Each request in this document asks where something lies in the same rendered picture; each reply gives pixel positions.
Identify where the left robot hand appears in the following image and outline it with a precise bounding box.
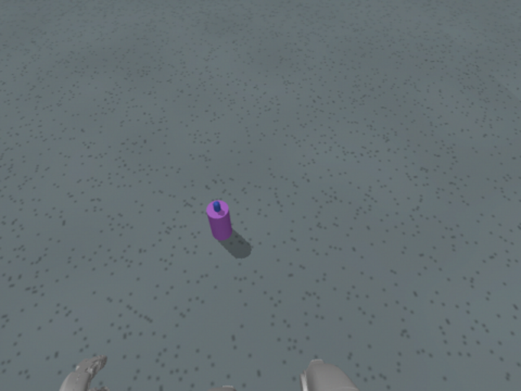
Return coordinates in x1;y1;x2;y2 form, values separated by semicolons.
59;355;110;391

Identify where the bottle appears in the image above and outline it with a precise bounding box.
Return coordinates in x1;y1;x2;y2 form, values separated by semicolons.
207;200;232;240

